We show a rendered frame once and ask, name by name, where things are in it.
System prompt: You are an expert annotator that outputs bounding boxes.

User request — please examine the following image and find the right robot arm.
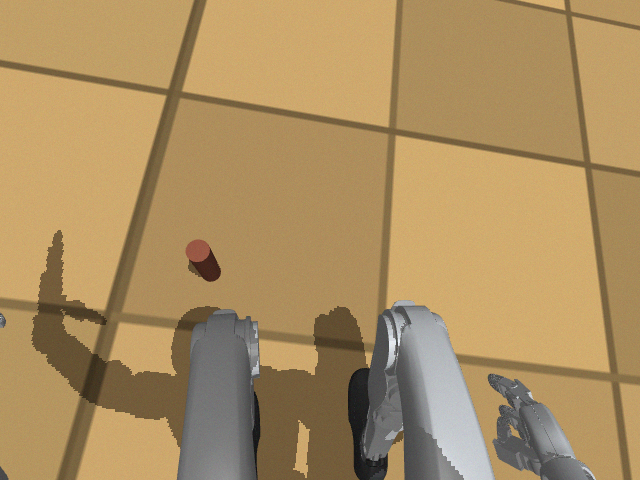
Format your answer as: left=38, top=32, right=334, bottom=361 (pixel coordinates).
left=540, top=457, right=596, bottom=480

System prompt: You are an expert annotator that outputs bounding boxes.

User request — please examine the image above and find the right robot foot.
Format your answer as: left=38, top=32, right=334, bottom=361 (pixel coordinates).
left=348, top=368, right=388, bottom=480

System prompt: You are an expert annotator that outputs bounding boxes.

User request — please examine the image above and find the right robot hand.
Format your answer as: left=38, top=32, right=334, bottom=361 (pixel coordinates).
left=488, top=374, right=577, bottom=476

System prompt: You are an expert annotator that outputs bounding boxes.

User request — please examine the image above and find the can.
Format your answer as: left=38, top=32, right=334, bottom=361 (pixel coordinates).
left=185, top=239, right=221, bottom=282

